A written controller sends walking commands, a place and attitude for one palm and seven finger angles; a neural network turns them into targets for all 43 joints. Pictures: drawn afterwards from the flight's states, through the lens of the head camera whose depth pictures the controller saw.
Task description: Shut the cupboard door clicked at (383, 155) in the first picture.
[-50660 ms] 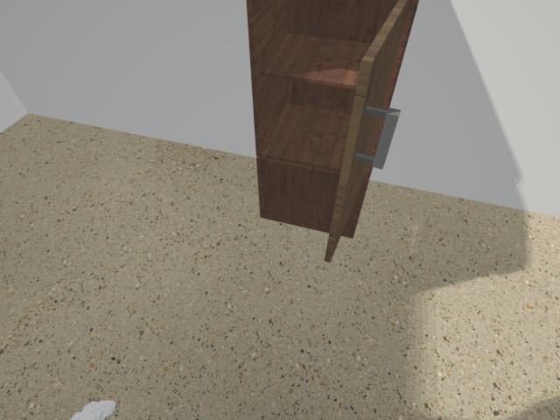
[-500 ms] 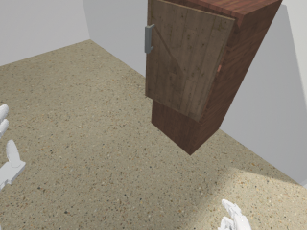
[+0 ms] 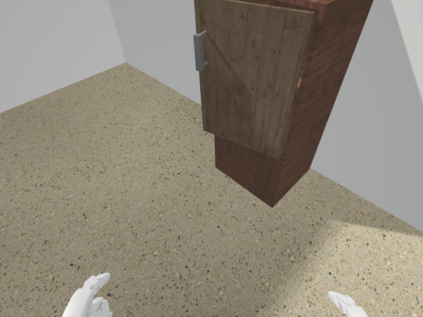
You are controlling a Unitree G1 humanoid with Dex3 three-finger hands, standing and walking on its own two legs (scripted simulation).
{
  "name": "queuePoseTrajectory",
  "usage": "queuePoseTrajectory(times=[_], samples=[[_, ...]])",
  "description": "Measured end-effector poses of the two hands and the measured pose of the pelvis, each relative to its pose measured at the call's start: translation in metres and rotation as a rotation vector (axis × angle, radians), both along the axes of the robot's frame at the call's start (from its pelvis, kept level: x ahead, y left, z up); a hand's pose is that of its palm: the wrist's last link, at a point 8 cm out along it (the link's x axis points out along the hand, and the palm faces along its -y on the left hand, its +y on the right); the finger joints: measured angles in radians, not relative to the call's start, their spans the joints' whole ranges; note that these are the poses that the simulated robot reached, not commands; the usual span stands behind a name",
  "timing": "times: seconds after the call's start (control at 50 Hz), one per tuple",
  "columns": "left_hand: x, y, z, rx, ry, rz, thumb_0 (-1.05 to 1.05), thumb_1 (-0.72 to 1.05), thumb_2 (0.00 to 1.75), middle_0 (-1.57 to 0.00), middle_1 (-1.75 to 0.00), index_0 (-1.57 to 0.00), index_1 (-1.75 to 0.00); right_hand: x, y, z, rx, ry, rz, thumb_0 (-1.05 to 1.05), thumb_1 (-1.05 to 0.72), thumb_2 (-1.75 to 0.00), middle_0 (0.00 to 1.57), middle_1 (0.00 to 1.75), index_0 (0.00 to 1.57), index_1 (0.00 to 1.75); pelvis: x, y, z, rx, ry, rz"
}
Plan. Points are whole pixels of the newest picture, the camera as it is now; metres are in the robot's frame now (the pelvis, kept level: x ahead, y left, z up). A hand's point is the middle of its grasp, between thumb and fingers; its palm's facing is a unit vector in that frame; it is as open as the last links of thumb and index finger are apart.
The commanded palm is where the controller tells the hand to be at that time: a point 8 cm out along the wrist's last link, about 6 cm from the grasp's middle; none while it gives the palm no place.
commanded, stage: let the arm hang, fingers relaxed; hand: left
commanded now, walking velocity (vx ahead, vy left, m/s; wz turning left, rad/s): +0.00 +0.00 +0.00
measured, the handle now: (202, 51) +0.98 +0.07 +0.06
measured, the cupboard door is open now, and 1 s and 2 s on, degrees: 13 13 13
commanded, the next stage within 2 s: look to check the result in 0.90 s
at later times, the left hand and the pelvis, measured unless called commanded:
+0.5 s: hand out of the picture -0.04 +0.19 -0.16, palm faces +0.01 -0.97 -0.25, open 7.3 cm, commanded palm none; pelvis +0.00 -0.01 +0.01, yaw +0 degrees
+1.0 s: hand out of the picture +0.05 +0.20 -0.16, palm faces -0.01 -0.97 -0.24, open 7.3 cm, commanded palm none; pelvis +0.01 -0.01 +0.01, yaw +0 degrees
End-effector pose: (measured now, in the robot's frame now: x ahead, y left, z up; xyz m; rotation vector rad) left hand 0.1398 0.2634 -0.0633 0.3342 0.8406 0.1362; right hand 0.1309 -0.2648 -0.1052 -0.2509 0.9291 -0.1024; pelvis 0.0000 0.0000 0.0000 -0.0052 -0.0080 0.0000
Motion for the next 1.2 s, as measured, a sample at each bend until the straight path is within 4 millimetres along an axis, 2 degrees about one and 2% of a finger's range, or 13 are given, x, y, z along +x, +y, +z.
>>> queuePoseTrajectory(times=[0.06,0.08,0.12,0.18,0.24,0.3,0.34,0.4,0.46,0.68,0.8,0.9,1.2], samples=[[-0.053,-0.033,-0.050,-0.113,0.247,0.022,0.01,0.91,0.90,-0.20,-0.30,-0.20,-0.30,-0.032,-0.007,-0.002,-0.026,0.107,-0.034,0.00,-0.90,-0.90,0.20,0.30,0.20,0.30,-0.002,-0.004,0.002,0.004,-0.009,-0.002],[-0.071,-0.044,-0.062,-0.149,0.314,0.032,0.01,0.91,0.90,-0.20,-0.30,-0.20,-0.30,-0.044,-0.008,-0.003,-0.034,0.151,-0.044,0.00,-0.90,-0.90,0.20,0.30,0.20,0.30,-0.002,-0.005,0.003,0.003,-0.010,-0.002],[-0.101,-0.046,-0.074,-0.163,0.396,0.105,0.00,0.97,0.90,-0.20,-0.30,-0.21,-0.30,-0.069,-0.009,-0.005,-0.045,0.245,-0.063,0.00,-0.90,-0.90,0.20,0.30,0.20,0.30,-0.002,-0.009,0.004,0.000,-0.010,0.004],[-0.141,-0.044,-0.081,-0.176,0.510,0.151,0.00,0.99,0.90,-0.21,-0.30,-0.21,-0.30,-0.105,-0.007,-0.008,-0.048,0.374,-0.090,0.00,-0.90,-0.90,0.20,0.30,0.20,0.30,-0.001,-0.012,0.007,-0.007,-0.011,0.010],[-0.173,-0.041,-0.079,-0.171,0.599,0.189,0.00,0.97,0.90,-0.20,-0.30,-0.21,-0.30,-0.133,-0.002,-0.012,-0.035,0.464,-0.117,0.00,-0.90,-0.90,0.20,0.30,0.20,0.30,-0.001,-0.012,0.009,-0.011,-0.014,0.011],[-0.193,-0.036,-0.073,-0.151,0.657,0.214,0.00,0.95,0.90,-0.20,-0.30,-0.21,-0.30,-0.150,0.005,-0.016,-0.012,0.512,-0.139,0.00,-0.90,-0.90,0.20,0.30,0.20,0.30,0.000,-0.011,0.010,-0.012,-0.019,0.008],[-0.200,-0.032,-0.069,-0.135,0.677,0.223,0.00,0.94,0.90,-0.20,-0.30,-0.20,-0.30,-0.157,0.010,-0.019,0.005,0.525,-0.150,0.00,-0.90,-0.90,0.20,0.30,0.20,0.30,0.000,-0.010,0.011,-0.010,-0.022,0.005],[-0.200,-0.027,-0.065,-0.113,0.678,0.227,0.00,0.93,0.90,-0.20,-0.30,-0.20,-0.30,-0.159,0.017,-0.024,0.029,0.523,-0.159,0.00,-0.90,-0.90,0.20,0.30,0.20,0.30,0.000,-0.009,0.011,-0.008,-0.026,0.001],[-0.190,-0.023,-0.063,-0.097,0.650,0.222,0.00,0.92,0.90,-0.20,-0.30,-0.20,-0.30,-0.155,0.022,-0.028,0.048,0.505,-0.161,0.00,-0.90,-0.90,0.20,0.30,0.20,0.30,-0.001,-0.008,0.011,-0.006,-0.028,-0.003],[-0.121,-0.026,-0.065,-0.109,0.465,0.157,0.00,0.91,0.90,-0.20,-0.30,-0.20,-0.30,-0.122,0.023,-0.027,0.056,0.396,-0.150,0.00,-0.90,-0.90,0.20,0.30,0.20,0.30,0.001,-0.007,0.012,-0.001,-0.034,-0.007],[-0.098,-0.030,-0.065,-0.126,0.414,0.130,0.00,0.91,0.90,-0.20,-0.30,-0.20,-0.30,-0.109,0.015,-0.021,0.031,0.365,-0.147,0.00,-0.90,-0.90,0.20,0.30,0.20,0.30,0.004,-0.006,0.013,0.000,-0.035,-0.006],[-0.094,-0.027,-0.064,-0.121,0.422,0.125,0.00,0.91,0.90,-0.20,-0.30,-0.20,-0.30,-0.104,0.006,-0.017,0.009,0.363,-0.148,0.00,-0.90,-0.90,0.20,0.30,0.20,0.30,0.006,-0.006,0.014,0.001,-0.031,-0.007],[-0.103,0.001,-0.055,-0.051,0.479,0.166,0.00,0.91,0.90,-0.20,-0.30,-0.20,-0.30,-0.082,-0.016,-0.011,-0.036,0.365,-0.126,0.00,-0.90,-0.90,0.20,0.30,0.20,0.30,0.017,-0.009,0.016,0.001,-0.030,-0.001]])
